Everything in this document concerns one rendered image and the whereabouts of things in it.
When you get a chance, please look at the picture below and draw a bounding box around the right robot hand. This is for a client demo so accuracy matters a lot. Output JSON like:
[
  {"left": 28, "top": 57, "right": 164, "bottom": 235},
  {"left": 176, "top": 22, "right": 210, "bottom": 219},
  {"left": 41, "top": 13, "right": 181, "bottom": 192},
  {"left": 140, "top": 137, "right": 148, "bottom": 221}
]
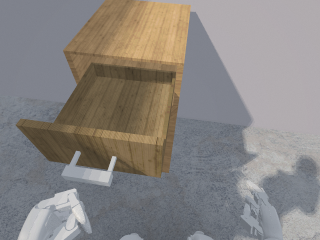
[{"left": 240, "top": 180, "right": 283, "bottom": 240}]

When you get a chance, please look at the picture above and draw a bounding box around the handle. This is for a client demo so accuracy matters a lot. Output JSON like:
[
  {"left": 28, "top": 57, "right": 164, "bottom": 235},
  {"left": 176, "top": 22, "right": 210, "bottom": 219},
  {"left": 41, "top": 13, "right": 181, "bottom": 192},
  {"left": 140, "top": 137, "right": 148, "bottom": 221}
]
[{"left": 61, "top": 151, "right": 117, "bottom": 187}]

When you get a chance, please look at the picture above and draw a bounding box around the robot right shin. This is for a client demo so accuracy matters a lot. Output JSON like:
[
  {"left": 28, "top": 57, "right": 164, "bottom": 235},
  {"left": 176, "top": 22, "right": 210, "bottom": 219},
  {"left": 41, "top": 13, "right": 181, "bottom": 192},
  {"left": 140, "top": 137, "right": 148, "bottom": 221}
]
[{"left": 194, "top": 231, "right": 204, "bottom": 235}]

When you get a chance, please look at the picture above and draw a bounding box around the drawer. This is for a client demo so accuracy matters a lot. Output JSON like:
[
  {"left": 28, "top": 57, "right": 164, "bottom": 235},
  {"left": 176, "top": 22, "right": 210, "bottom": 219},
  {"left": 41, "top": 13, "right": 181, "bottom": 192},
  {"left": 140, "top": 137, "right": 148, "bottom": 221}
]
[{"left": 16, "top": 62, "right": 176, "bottom": 178}]

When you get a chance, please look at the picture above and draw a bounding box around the cabinet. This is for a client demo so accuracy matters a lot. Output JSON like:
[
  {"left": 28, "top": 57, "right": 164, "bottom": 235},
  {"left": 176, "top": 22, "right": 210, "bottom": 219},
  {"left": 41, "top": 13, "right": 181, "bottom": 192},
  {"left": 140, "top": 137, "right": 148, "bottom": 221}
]
[{"left": 63, "top": 0, "right": 191, "bottom": 173}]

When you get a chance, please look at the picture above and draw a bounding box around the left robot hand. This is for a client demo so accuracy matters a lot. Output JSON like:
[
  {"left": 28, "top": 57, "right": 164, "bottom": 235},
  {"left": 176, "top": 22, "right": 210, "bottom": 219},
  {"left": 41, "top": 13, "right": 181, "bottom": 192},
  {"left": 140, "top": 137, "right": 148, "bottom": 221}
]
[{"left": 17, "top": 188, "right": 92, "bottom": 240}]

